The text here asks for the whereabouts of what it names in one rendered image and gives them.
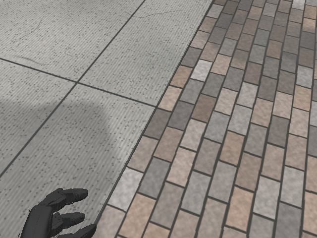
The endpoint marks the robot left hand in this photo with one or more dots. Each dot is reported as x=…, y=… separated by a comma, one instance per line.
x=44, y=220

